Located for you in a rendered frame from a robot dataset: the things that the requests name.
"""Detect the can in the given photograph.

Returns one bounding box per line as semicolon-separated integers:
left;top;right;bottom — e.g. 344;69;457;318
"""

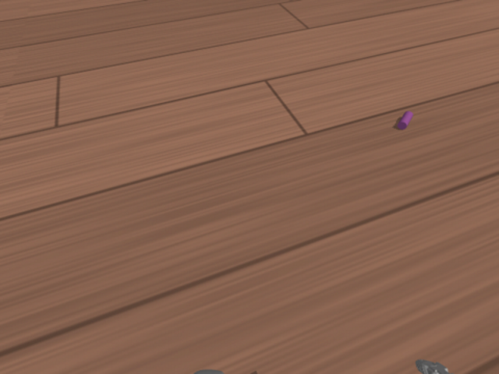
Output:
398;111;413;129

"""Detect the right robot hand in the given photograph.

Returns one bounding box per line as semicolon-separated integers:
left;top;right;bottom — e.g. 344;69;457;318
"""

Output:
416;359;454;374

